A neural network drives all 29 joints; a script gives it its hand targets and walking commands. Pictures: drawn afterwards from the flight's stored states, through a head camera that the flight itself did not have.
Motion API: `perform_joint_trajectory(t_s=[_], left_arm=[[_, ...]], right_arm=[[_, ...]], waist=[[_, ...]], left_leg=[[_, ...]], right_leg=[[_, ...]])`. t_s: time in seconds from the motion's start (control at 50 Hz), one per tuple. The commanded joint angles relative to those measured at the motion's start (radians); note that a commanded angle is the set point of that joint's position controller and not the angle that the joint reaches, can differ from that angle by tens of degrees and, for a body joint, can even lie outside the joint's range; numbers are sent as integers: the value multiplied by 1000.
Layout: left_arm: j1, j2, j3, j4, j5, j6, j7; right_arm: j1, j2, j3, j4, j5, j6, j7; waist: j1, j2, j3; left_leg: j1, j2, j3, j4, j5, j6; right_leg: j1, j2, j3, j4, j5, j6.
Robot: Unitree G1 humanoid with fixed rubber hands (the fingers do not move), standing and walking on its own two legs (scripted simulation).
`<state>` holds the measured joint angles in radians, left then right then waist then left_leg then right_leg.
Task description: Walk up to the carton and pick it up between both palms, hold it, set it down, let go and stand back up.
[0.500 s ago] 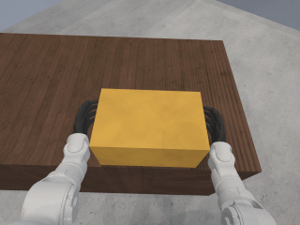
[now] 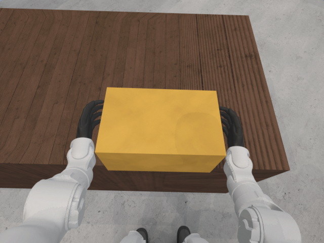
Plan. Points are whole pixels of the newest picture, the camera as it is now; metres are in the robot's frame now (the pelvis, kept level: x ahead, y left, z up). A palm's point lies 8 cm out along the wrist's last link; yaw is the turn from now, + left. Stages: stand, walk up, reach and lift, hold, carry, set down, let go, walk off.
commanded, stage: set down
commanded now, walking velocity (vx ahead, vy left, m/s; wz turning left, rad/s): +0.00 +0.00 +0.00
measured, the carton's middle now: (160, 131) +0.41 +0.01 -0.06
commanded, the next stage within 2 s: none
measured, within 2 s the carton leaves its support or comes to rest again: neither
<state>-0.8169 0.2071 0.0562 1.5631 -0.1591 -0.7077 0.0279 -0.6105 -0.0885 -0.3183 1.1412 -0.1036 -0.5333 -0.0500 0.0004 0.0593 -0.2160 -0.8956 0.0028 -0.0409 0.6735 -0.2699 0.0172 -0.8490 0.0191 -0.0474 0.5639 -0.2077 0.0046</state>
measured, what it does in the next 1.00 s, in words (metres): stands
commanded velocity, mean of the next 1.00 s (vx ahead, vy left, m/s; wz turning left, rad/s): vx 0.00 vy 0.00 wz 0.00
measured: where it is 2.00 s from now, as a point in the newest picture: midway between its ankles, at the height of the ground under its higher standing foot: outside the picture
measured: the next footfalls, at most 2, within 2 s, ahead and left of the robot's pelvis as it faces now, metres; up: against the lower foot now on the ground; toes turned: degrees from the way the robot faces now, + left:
none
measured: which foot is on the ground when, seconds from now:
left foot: down 0.00-1.00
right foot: down 0.00-1.00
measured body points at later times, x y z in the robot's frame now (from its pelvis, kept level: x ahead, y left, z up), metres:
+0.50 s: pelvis -0.01 +0.01 -0.02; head +0.10 +0.01 +0.42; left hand +0.42 +0.22 -0.01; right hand +0.40 -0.21 -0.03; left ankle +0.00 +0.10 -0.71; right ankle +0.01 -0.13 -0.71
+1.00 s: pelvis -0.03 -0.01 -0.03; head +0.08 +0.00 +0.41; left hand +0.43 +0.24 +0.03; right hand +0.42 -0.25 +0.02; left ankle +0.00 +0.10 -0.71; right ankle +0.01 -0.13 -0.71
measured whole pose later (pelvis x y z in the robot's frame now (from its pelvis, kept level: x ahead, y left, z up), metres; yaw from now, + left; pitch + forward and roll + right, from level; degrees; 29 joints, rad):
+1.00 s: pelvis -0.03 -0.01 -0.03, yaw -2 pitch +27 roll -3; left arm -0.85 0.44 -0.16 1.14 -0.48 -0.22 -0.03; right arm -0.77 -0.43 0.17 1.05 0.56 -0.21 0.01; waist 0.03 0.02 -0.28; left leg -1.04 0.03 -0.02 0.91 -0.35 0.01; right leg -1.01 0.04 -0.03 0.82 -0.28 -0.01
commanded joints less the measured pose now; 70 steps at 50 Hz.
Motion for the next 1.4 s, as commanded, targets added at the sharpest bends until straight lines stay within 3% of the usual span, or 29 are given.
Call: perform_joint_trajectory(t_s=[0.0, 0.2, 0.24, 0.28, 0.32, 0.34, 0.36, 0.4, 0.46, 0.54, 0.62, 0.72, 0.82, 0.88, 1.0, 1.08, 1.16, 1.28, 1.38], left_arm=[[-596, -693, -199, -226, 147, -78, -149], [-577, -627, -227, -225, 125, -77, -153], [-564, -562, -218, -217, 115, -73, -143], [-535, -400, -181, -200, 88, -65, -117], [-483, -81, -61, -199, 26, -36, -62], [-461, 134, 13, -223, -16, -10, -27], [-450, 247, 9, -258, -69, 18, -1], [-462, 270, -62, -259, -162, 58, 11], [-493, 287, -133, -225, -222, 119, -7], [-497, 286, -214, -180, -270, 201, -32], [-498, 303, -259, -182, -295, 257, -51], [-539, 362, -281, -254, -331, 282, -64], [-594, 429, -259, -459, -362, 317, -55], [-582, 474, -200, -601, -343, 382, -53], [-522, 529, -91, -724, -286, 527, -61], [-510, 521, -75, -719, -267, 604, -60], [-471, 477, -88, -615, -248, 631, -68], [-332, 402, -92, -491, -182, 575, -103], [-225, 368, -81, -523, -153, 478, -117]], right_arm=[[-594, 665, 396, -90, -144, -69, 167], [-582, 561, 369, -42, -107, -72, 183], [-573, 496, 351, -34, -93, -75, 180], [-547, 339, 310, -12, -61, -84, 160], [-508, 21, 214, 15, 42, -99, 105], [-498, -223, 176, 34, 153, -98, 60], [-543, -330, 217, 40, 265, -88, 27], [-578, -350, 287, 41, 360, -69, 11], [-626, -394, 357, 25, 455, -20, 20], [-640, -442, 467, 97, 588, 53, 61], [-630, -479, 526, 122, 662, 109, 95], [-638, -519, 530, 56, 687, 153, 112], [-667, -569, 481, -138, 683, 195, 100], [-674, -608, 435, -253, 669, 238, 76], [-664, -640, 386, -384, 644, 333, 29], [-652, -628, 377, -407, 634, 396, 24], [-590, -583, 403, -323, 632, 434, 35], [-415, -498, 464, -185, 641, 405, 50], [-282, -447, 443, -201, 617, 317, 55]], waist=[[-36, -2, -797], [-41, 54, -776], [-40, 52, -777], [-34, 39, -785], [-20, 19, -847], [-22, -5, -911], [-18, -18, -945], [-25, -40, -911], [4, -54, -840], [33, -39, -723], [34, -36, -660], [26, -33, -682], [21, -6, -883], [9, -6, -981], [2, -51, -954], [11, -61, -828], [23, -67, -635], [30, -60, -377], [21, -25, -297]], left_leg=[[376, 4, 32, 30, 497, -85], [485, 3, 24, 82, 595, -120], [490, 4, 24, 84, 604, -123], [475, 5, 30, 85, 612, -123], [461, 13, 44, 93, 636, -119], [461, 14, 56, 100, 658, -120], [465, 10, 59, 114, 665, -121], [448, -2, 58, 135, 605, -113], [445, -3, 61, 143, 508, -107], [460, 11, 54, 145, 458, -111], [458, 18, 44, 150, 416, -105], [409, 10, 50, 156, 340, -89], [416, 1, 64, 180, 355, -88], [445, -6, 67, 197, 408, -89], [468, -22, 61, 135, 429, -71], [522, -23, 49, 44, 406, -59], [568, -18, 42, -48, 361, -47], [639, -10, 32, -116, 367, -41], [681, -7, 24, -117, 365, -51]], right_leg=[[447, 2, -15, 77, 411, 20], [328, 14, -26, 80, 364, 17], [322, 16, -27, 81, 364, 20], [327, 15, -25, 86, 375, 25], [354, 16, -16, 104, 427, 25], [380, 17, -4, 130, 464, 27], [398, 28, -4, 163, 474, 29], [370, 42, -6, 176, 406, 35], [270, 50, -27, 184, 285, 31], [148, 51, -46, 184, 175, 27], [76, 42, -52, 176, 123, 30], [75, 28, -47, 184, 102, 43], [150, 37, -36, 205, 192, 51], [221, 51, -18, 195, 277, 45], [393, 54, 16, 129, 337, 53], [452, 47, 8, 60, 303, 50], [475, 37, -4, -8, 243, 44], [486, 15, 2, -86, 189, 27], [435, 6, -6, -114, 111, 10]])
